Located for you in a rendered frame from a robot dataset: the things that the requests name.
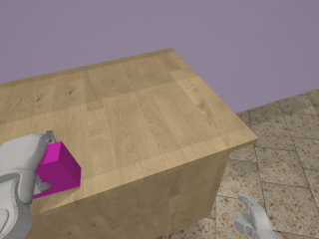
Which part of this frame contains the right robot hand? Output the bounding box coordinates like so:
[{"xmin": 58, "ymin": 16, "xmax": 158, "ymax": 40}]
[{"xmin": 234, "ymin": 192, "xmax": 273, "ymax": 239}]

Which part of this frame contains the left robot hand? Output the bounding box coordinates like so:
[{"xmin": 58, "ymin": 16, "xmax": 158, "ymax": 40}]
[{"xmin": 0, "ymin": 130, "xmax": 57, "ymax": 195}]

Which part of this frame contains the right robot forearm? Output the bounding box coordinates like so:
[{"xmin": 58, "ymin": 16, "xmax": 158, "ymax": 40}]
[{"xmin": 254, "ymin": 228, "xmax": 280, "ymax": 239}]

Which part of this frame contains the sponge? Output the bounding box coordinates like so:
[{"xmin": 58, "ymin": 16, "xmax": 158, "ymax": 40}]
[{"xmin": 33, "ymin": 141, "xmax": 82, "ymax": 199}]

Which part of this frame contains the left robot forearm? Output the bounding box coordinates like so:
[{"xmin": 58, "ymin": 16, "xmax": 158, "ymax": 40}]
[{"xmin": 0, "ymin": 168, "xmax": 36, "ymax": 239}]

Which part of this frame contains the table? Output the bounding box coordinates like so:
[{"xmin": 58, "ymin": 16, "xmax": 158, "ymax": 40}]
[{"xmin": 0, "ymin": 48, "xmax": 258, "ymax": 239}]

